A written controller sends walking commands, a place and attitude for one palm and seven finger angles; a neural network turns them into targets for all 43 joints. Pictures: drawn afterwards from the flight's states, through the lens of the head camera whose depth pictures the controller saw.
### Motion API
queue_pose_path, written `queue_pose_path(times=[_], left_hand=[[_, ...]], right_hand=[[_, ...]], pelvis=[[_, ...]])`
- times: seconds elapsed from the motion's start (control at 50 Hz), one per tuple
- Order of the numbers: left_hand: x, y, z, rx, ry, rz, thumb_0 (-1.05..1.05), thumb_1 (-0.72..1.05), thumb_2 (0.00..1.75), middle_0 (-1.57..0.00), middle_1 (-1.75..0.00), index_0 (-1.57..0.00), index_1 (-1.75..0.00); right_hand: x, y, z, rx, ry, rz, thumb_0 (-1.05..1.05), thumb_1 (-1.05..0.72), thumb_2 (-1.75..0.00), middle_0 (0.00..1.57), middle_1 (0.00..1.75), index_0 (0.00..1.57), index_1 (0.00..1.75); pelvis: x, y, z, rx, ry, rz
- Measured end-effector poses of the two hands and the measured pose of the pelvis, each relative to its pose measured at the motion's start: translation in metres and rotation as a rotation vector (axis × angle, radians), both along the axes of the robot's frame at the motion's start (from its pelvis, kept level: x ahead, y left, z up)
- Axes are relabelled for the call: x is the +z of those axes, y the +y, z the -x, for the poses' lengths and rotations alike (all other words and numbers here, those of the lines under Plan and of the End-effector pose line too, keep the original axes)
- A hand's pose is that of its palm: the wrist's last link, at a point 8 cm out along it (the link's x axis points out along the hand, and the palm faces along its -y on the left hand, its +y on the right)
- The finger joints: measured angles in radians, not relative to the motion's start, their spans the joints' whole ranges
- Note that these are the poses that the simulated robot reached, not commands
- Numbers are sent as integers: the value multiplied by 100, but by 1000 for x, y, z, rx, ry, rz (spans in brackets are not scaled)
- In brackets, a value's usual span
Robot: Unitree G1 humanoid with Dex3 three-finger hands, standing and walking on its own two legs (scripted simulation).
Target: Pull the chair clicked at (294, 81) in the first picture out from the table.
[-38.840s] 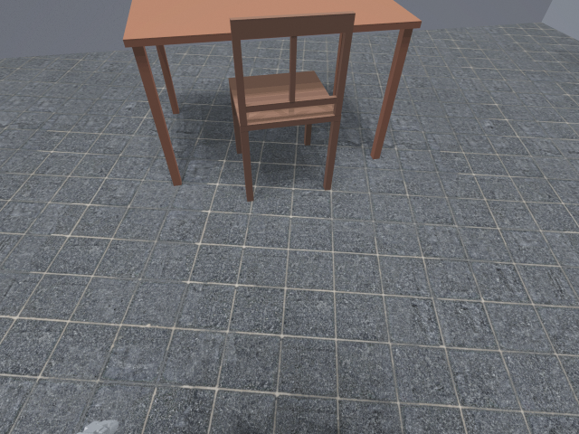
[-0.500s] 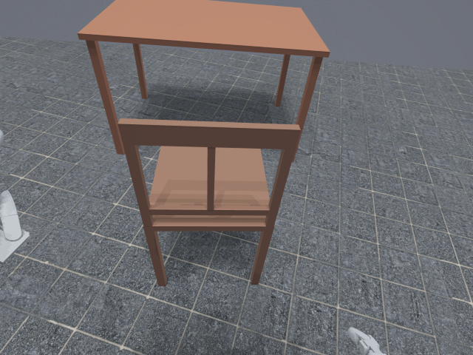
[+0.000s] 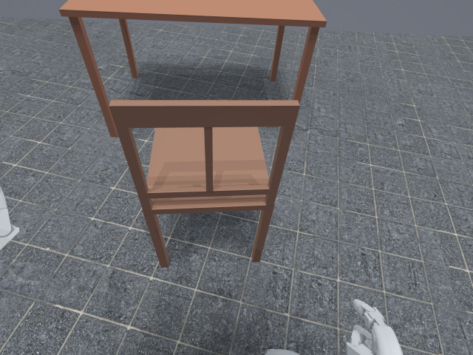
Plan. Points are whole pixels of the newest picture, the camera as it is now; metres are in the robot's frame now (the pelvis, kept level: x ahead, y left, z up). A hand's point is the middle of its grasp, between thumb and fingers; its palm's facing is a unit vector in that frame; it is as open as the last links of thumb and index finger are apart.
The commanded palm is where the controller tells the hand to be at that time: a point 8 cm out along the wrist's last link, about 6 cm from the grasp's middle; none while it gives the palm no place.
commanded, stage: stop stepping back and stand still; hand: left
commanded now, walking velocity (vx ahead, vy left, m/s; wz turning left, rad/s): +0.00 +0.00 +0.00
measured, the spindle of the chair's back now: (208, 160) +0.62 +0.08 -0.10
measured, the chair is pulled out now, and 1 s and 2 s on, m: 0.67 0.67 0.67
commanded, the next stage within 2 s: let the arm hang, fingers relaxed in 0.24 s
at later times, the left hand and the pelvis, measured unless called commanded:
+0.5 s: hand (82, 323) +0.18 +0.25 -0.03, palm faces +0.18 -0.91 -0.38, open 7.4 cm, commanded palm none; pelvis +0.00 +0.01 +0.01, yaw +3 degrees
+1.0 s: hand out of the picture +0.00 +0.20 -0.14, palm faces +0.02 -0.96 -0.28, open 7.3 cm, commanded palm none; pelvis +0.01 +0.00 +0.03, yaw +1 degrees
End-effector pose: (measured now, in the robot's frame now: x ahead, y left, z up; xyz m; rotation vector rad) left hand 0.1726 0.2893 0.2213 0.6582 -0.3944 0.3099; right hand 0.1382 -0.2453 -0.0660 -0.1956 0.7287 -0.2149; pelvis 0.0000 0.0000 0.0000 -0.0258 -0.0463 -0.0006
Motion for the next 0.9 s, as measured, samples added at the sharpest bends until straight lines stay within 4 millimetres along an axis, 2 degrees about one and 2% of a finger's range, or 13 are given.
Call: queue_pose_path(times=[0.08, 0.16, 0.26, 0.36, 0.4, 0.44, 0.48, 0.52, 0.56, 0.62, 0.66, 0.74, 0.9], left_hand=[[10, 5, 3, 34, 47, -62, 1, 89, 90, -21, -31, -21, -30], [-12, 15, 13, 97, 177, 6, 1, 89, 90, -21, -30, -21, -30], [-46, 17, 29, 150, 246, 158, 1, 89, 90, -21, -31, -21, -30], [-43, 13, 24, 135, 203, 171, 1, 89, 89, -21, -31, -21, -30], [-75, 18, 11, 151, 318, 202, 1, 89, 90, -20, -30, -21, -30], [-131, 20, 3, 198, 517, 307, 0, 89, 90, -20, -30, -21, -30], [-194, 10, 8, 236, 753, 417, 0, 90, 90, -19, -30, -20, -30], [-250, -12, 26, 240, 979, 510, 0, 90, 90, -19, -30, -20, -30], [-294, -40, 50, 222, 1172, 594, 0, 91, 90, -19, -30, -20, -30], [-333, -82, 93, 190, 1399, 700, 1, 91, 90, -19, -30, -20, -30], [-338, -82, 105, 254, 1385, 773, -3, 97, 89, -20, -30, -21, -30], [-338, -68, 127, 298, 1456, 725, -6, 100, 89, -21, -30, -21, -30], [-326, -41, 172, 440, 1613, 624, -2, 94, 89, -20, -30, -20, -30]], right_hand=[[-13, 12, 3, 6, 16, -84, 1, -91, -90, 20, 30, 20, 30], [-24, 18, 11, 8, 78, -125, 1, -91, -90, 21, 30, 20, 30], [-19, 12, 18, 28, 138, -54, 1, -91, -90, 21, 30, 20, 30], [-7, 8, 6, 65, 98, 8, 1, -91, -90, 21, 30, 20, 30], [-15, 6, -2, 97, 109, 0, 1, -91, -90, 20, 30, 20, 30], [-24, 5, -6, 102, 126, -20, 1, -91, -90, 20, 30, 20, 30], [-31, 7, -5, 93, 143, -44, 1, -91, -90, 20, 30, 20, 30], [-33, 11, 2, 83, 169, -61, 1, -91, -90, 20, 30, 20, 30], [-32, 15, 15, 73, 213, -64, 1, -91, -90, 20, 30, 20, 30], [-31, 18, 40, 64, 306, -53, 0, -91, -90, 20, 30, 20, 30], [-32, 19, 58, 65, 380, -44, 0, -91, -90, 20, 30, 20, 30], [-37, 16, 89, 47, 498, -47, 0, -91, -90, 21, 30, 20, 30], [-51, 13, 126, -14, 604, -95, 0, -92, -90, 20, 30, 20, 30]], pelvis=[[3, 0, -2, 0, 15, 0], [7, -1, 0, 18, 24, 29], [10, 1, 0, 22, 29, -3], [15, 6, -3, 24, 28, -21], [13, 7, -2, 51, 43, -19], [9, 8, -2, 54, 54, -23], [8, 8, -2, 52, 53, -21], [8, 6, -2, 53, 45, -25], [9, 4, -2, 49, 35, -31], [14, 1, -2, 38, 28, -29], [17, -1, 0, 43, 31, -22], [22, -3, 3, 41, 36, -16], [26, -2, -1, 24, 40, -20]])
